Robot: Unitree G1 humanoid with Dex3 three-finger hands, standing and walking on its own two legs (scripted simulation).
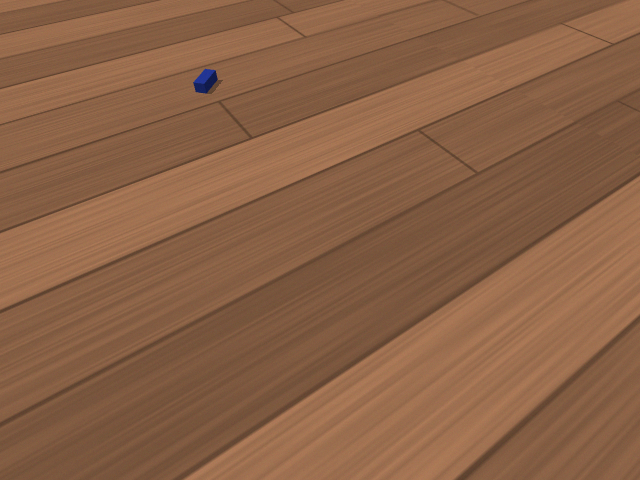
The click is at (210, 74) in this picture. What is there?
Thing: lying carton
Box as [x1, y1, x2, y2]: [193, 69, 217, 93]
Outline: 215,70 205,69 193,82 196,91 206,93 217,79
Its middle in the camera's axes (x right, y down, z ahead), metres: -0.72 -0.95 +2.39
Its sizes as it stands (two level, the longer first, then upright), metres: 0.168 0.069 0.062
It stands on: the floor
